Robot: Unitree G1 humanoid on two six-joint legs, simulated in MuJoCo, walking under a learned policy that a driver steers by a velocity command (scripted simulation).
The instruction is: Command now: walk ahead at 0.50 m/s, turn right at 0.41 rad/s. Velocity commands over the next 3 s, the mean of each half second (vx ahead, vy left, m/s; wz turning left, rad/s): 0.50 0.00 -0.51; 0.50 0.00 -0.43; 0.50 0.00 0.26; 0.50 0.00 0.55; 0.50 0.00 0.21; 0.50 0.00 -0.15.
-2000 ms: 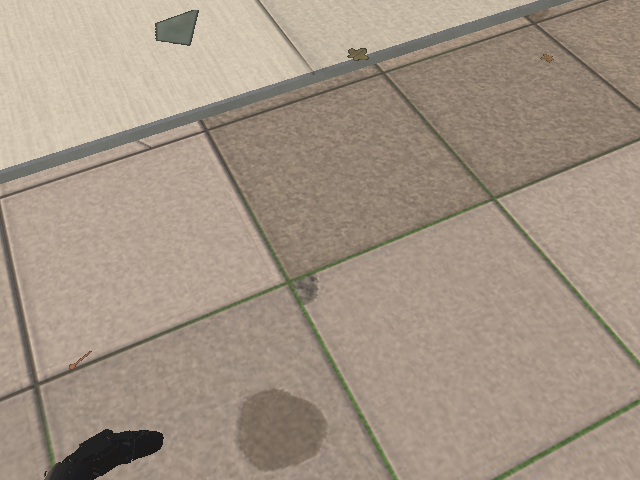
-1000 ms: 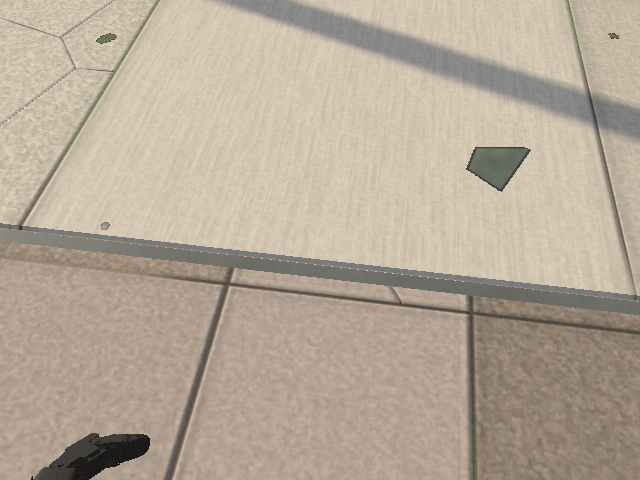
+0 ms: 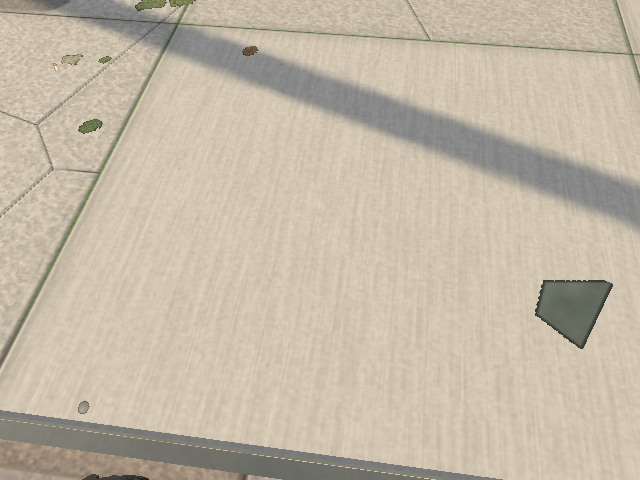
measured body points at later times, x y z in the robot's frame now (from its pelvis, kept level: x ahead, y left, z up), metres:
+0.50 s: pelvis +0.29 +0.00 +0.01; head +0.31 +0.00 +0.46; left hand +0.39 +0.28 -0.11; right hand +0.45 -0.29 -0.06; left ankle +0.42 +0.09 -0.72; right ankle +0.12 -0.09 -0.70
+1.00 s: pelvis +0.52 -0.13 +0.00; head +0.55 -0.15 +0.45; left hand +0.84 -0.05 -0.06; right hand +0.36 -0.37 -0.13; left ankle +0.42 +0.09 -0.70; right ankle +0.56 -0.26 -0.72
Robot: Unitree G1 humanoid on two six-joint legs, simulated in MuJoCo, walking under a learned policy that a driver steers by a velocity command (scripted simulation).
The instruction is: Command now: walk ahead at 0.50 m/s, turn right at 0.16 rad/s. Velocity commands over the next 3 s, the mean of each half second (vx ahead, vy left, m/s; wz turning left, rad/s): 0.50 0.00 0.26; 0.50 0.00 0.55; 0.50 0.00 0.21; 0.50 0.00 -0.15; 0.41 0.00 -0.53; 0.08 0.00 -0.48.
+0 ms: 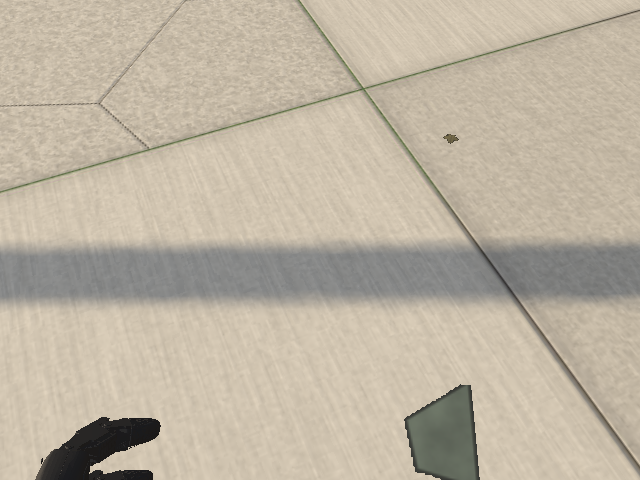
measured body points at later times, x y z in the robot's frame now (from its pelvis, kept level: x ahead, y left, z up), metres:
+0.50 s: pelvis +0.27 +0.03 +0.00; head +0.30 +0.04 +0.45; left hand +0.24 +0.32 -0.13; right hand +0.52 -0.16 -0.09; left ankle +0.39 +0.15 -0.71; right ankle +0.11 -0.10 -0.72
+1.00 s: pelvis +0.57 +0.09 +0.00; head +0.59 +0.11 +0.45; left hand +0.65 +0.42 -0.06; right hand +0.74 -0.15 -0.11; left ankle +0.39 +0.15 -0.72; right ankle +0.73 +0.04 -0.72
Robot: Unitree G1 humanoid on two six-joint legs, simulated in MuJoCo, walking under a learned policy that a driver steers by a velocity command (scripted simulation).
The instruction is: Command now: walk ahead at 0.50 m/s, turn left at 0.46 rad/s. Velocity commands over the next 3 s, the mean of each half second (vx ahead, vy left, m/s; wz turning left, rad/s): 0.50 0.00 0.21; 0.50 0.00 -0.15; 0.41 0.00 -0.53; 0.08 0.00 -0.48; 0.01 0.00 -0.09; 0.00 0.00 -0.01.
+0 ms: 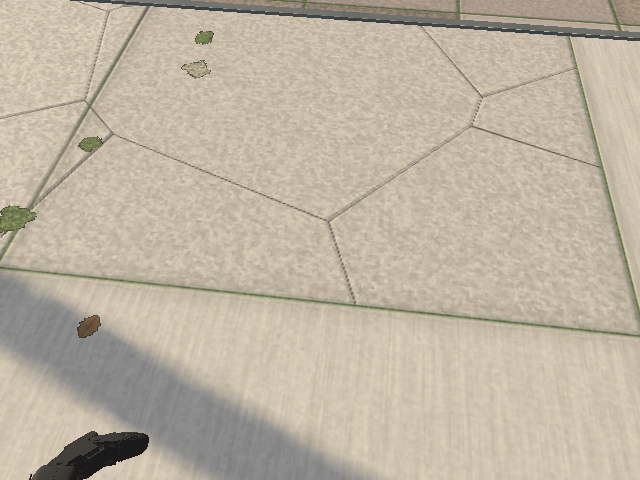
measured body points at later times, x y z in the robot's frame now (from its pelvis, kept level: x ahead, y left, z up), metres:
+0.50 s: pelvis +0.26 +0.03 +0.00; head +0.29 +0.04 +0.45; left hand +0.21 +0.32 -0.13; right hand +0.53 -0.17 -0.06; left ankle +0.37 +0.14 -0.73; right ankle +0.12 -0.12 -0.72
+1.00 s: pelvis +0.53 +0.04 +0.00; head +0.56 +0.04 +0.45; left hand +0.75 +0.27 -0.09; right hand +0.53 -0.25 -0.12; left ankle +0.37 +0.15 -0.72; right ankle +0.68 -0.07 -0.71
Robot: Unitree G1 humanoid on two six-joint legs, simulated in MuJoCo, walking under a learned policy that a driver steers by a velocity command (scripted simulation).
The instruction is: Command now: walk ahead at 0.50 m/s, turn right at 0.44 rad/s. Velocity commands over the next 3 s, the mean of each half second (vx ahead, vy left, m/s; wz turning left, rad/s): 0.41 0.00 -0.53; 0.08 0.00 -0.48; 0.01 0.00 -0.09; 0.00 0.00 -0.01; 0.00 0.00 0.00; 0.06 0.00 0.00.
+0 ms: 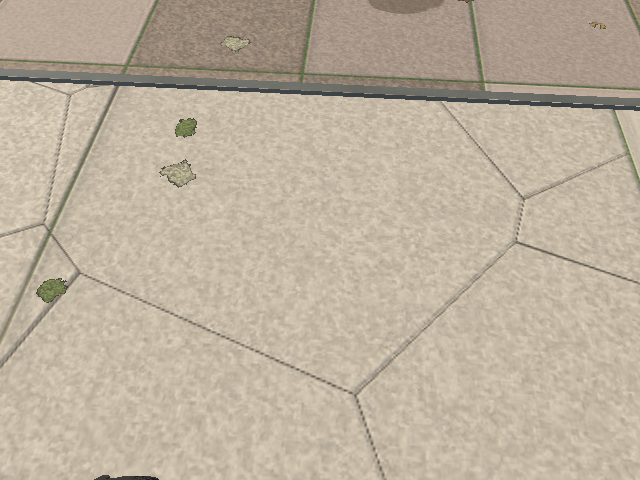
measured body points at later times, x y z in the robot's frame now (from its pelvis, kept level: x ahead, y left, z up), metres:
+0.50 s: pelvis +0.28 -0.01 +0.00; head +0.31 -0.02 +0.44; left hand +0.42 +0.26 -0.12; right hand +0.43 -0.31 -0.07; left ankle +0.44 +0.06 -0.73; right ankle +0.15 -0.10 -0.72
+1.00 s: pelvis +0.33 -0.05 +0.01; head +0.34 -0.09 +0.46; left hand +0.61 +0.10 -0.07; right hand +0.30 -0.36 -0.11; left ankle +0.42 +0.06 -0.69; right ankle +0.29 -0.14 -0.73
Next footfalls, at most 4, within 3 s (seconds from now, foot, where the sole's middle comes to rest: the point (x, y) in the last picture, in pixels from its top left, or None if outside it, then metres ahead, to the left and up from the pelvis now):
0.04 right None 0.19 -0.10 -0.76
0.48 left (295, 474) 0.48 0.05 -0.76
0.92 right None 0.32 -0.17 -0.76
1.24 left None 0.44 0.05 -0.76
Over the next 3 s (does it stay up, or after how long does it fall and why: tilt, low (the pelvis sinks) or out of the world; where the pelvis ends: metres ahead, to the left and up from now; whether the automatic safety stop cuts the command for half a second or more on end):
stays up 0.37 -0.05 0.01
